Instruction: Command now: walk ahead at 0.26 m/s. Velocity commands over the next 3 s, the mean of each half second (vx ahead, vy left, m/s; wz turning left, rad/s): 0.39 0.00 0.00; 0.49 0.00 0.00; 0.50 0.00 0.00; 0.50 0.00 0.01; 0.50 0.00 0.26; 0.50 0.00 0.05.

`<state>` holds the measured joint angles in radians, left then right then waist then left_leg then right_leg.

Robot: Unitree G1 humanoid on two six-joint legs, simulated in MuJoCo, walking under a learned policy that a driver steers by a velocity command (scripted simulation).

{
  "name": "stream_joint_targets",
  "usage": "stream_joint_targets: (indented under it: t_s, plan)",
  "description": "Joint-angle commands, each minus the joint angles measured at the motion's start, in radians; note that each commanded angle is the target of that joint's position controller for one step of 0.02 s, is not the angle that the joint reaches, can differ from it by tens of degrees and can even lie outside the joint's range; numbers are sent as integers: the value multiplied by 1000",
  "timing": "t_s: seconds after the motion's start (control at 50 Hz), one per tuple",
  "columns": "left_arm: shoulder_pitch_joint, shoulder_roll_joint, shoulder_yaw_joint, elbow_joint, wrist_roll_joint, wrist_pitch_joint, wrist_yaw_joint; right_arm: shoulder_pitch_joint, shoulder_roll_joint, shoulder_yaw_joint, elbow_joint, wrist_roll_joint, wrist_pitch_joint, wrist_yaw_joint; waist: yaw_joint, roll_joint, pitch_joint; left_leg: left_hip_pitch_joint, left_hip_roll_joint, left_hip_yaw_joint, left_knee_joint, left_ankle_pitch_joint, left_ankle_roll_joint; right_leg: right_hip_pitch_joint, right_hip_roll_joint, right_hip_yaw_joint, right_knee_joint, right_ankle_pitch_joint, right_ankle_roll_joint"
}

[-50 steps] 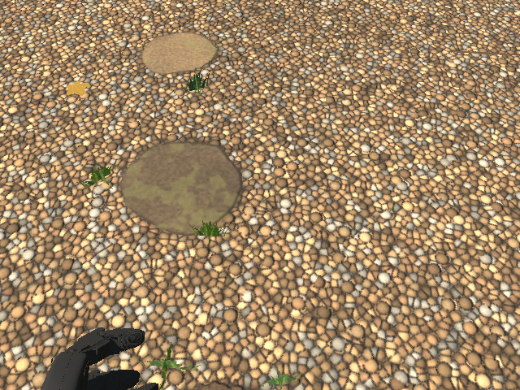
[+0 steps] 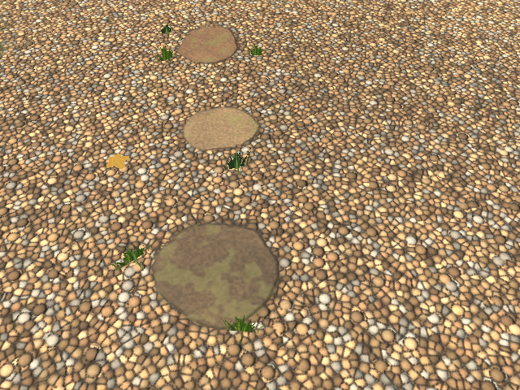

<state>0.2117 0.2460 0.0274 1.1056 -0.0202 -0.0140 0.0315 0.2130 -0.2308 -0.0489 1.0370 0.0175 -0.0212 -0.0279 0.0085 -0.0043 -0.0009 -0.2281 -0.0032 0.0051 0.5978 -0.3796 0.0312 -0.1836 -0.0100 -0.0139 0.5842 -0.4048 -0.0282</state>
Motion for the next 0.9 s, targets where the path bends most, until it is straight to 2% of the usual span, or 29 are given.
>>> stream_joint_targets:
  t_s: [0.02, 0.06, 0.1, 0.14, 0.18, 0.2, 0.22, 0.24, 0.26, 0.28, 0.3, 0.32, 0.34, 0.36, 0.4, 0.42, 0.46, 0.54, 0.6, 0.68, 0.74, 0.76, 0.78, 0.8, 0.82, 0.84, 0.86, 0.88, 0.9]
  plan:
    - [34, 109, 18, -30, -10, -51, -7, -17, -95, -16, -51, 10, -53, 10, 10, -6, 161, -143, 50, -91, -104, -238, 86, -121, -73, 133, -145, -250, -112]
    - [101, 136, 25, -15, -17, -74, -18, -42, -70, -9, -75, 10, -82, 25, 28, -77, 141, -231, 11, -43, 1, -135, 78, -16, -133, 251, -178, -181, -163]
    - [194, 178, 40, 12, -19, -89, -25, -92, -55, -5, -110, 12, -107, 42, 46, -159, 114, -386, -6, 28, 175, 64, 55, 166, -275, 455, -226, 25, -235]
    - [257, 169, 42, 25, -12, -95, -30, -174, -58, -3, -146, 14, -118, 55, 75, -166, 112, -571, 10, 17, 287, -147, 47, 309, -356, 523, -215, 289, -262]
    - [284, 155, 40, 23, -8, -85, -29, -232, -53, 5, -178, 24, -116, 66, 87, -135, 112, -649, 60, -2, 286, -268, 48, 360, -390, 506, -219, 386, -241]
    - [238, 163, 41, 2, -9, -74, -25, -211, -58, 5, -178, 31, -113, 71, 61, -125, 97, -558, 75, 5, 194, -184, 51, 301, -371, 441, -238, 373, -203]
    - [137, 175, 42, -33, -13, -62, -21, -124, -63, 0, -149, 35, -108, 73, -6, -124, 73, -328, 57, 34, 42, -18, 54, 157, -312, 335, -245, 343, -155]
    - [36, 188, 41, -67, -9, -53, -20, 43, -72, -15, -84, 31, -100, 69, -101, -125, 21, 43, -18, 94, -64, 203, 51, -58, -220, 205, -206, 401, -106]
    - [25, 180, 40, -83, 2, -56, -20, 190, -128, -47, -26, 17, -83, 60, -159, -68, -38, 301, -48, 95, -22, 282, 46, -203, -139, 98, -70, 498, -63]
    - [-4, 145, 29, -112, 16, -61, -16, 339, -222, -79, -8, 4, -71, 44, -224, 155, -76, 423, 148, -225, -172, 108, 113, -352, -33, -26, 275, 395, 13]
    - [52, 42, 7, -129, 16, -80, -11, 382, -251, -63, -12, -13, -78, 45, -174, 339, -165, 499, 387, -719, -368, 116, 231, -469, 70, 57, 573, -126, 33]
    - [45, 66, 18, -125, -13, -95, -18, 281, -170, -34, -30, -14, -88, 47, -122, 195, -72, 434, 397, -712, -371, 83, 236, -558, 19, 149, 703, -116, 9]
    - [33, 69, 19, -127, -29, -108, -25, 189, -132, -22, -55, -7, -96, 51, -85, 129, 28, 349, 366, -561, -356, 179, 211, -597, -28, 136, 713, -27, -21]
    - [32, 65, 23, -122, -27, -111, -24, 128, -122, -17, -70, -9, -99, 59, -55, 74, 58, 287, 322, -437, -368, 262, 187, -582, -72, 112, 674, 66, -35]
    - [41, 91, 43, -113, -11, -100, -26, 108, -80, -2, -73, -19, -94, 65, -26, 79, 57, 236, 231, -239, -377, 491, 133, -508, -108, 74, 579, 171, -43]
    - [48, 81, 47, -112, -11, -91, -30, 132, -70, 2, -63, -22, -89, 62, -19, 98, 46, 241, 211, -192, -378, 568, 121, -488, -107, 58, 548, 192, -41]
    - [11, 56, 48, -127, -6, -75, -34, 174, -89, 2, -45, -21, -84, 49, -12, 85, 48, 243, 203, -150, -400, 638, 128, -512, -104, 31, 494, 224, -22]
    - [-185, 41, 41, -209, 3, -70, -39, 188, -119, -2, -42, -24, -76, 20, -32, 62, 97, 194, 196, -105, -463, 616, 127, -555, -91, 12, 247, 373, 12]
    - [-306, 31, 31, -249, 0, -76, -51, 228, -126, -5, -31, -20, -76, 8, -60, 71, 118, 177, 183, -67, -504, 576, 112, -490, -57, -21, 68, 482, 9]
    - [-399, 36, 23, -293, -6, -83, -68, 284, -121, -13, 1, -11, -68, 7, -67, 63, 142, 298, 223, -53, -485, 612, 122, -505, -41, -21, -46, 480, -26]
    - [-360, 76, 38, -304, -7, -94, -78, 258, -150, -26, -5, -16, -57, 5, -14, 94, 74, 393, 249, -41, -365, 930, 114, -397, 4, -45, -76, 390, -70]
    - [-295, 104, 52, -290, -7, -94, -75, 251, -163, -31, -8, -18, -50, 4, 21, 124, 17, 420, 249, -39, -277, 1104, 106, -307, 36, -64, -67, 345, -87]
    - [-155, 143, 73, -253, -7, -92, -70, 232, -166, -31, -13, -22, -41, 6, 91, 138, -67, 403, 223, -17, -112, 1209, 89, -133, 66, -84, -89, 347, -114]
    - [30, 183, 92, -203, 0, -87, -61, 207, -155, -23, -30, -26, -40, 10, 169, 133, -177, 220, 193, -12, 117, 1095, 66, 177, -4, -8, -59, 374, -160]
    - [203, 257, 113, -171, 26, -80, -52, 298, -54, 5, -46, -28, -53, 23, 145, -54, -345, -182, 45, 14, 517, 608, 6, 584, -269, 414, -69, 223, -308]
    - [205, 203, 92, -160, 18, -73, -51, 312, -20, 20, -28, -12, -81, 35, 126, -177, -419, -373, -77, -97, 771, -162, -2, 659, -393, 781, -251, 113, -379]
    - [105, 155, 74, -166, 2, -78, -53, 220, -108, -5, -63, 18, -104, 38, 116, -135, -254, -477, -7, -150, 839, -140, 25, 519, -350, 680, -304, 36, -323]
    - [6, 113, 61, -190, 3, -84, -54, 132, -139, -12, -94, 36, -114, 35, 83, -74, -123, -482, 52, -118, 803, -50, 38, 334, -314, 516, -342, 68, -282]
    - [-62, 82, 49, -195, 14, -93, -62, 92, -132, -18, -103, 30, -114, 26, 39, -5, -38, -444, 96, -92, 722, 20, 37, 163, -275, 408, -385, 144, -252]
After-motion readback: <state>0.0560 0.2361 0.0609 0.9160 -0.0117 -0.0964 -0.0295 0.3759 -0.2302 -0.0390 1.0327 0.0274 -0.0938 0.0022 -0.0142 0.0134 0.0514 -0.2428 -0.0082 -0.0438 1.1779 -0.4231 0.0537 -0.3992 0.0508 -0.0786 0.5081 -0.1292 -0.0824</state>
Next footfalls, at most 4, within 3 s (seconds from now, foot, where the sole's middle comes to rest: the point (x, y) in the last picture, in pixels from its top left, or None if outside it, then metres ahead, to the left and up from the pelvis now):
0.26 left None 0.15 0.14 -0.77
0.80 right None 0.53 -0.04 -0.77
1.32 left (200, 296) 0.81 0.21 -0.77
1.88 right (280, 215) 1.13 -0.03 -0.77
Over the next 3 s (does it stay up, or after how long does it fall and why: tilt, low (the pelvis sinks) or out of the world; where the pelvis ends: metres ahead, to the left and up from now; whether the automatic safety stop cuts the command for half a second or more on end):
stays up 1.59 0.12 -0.01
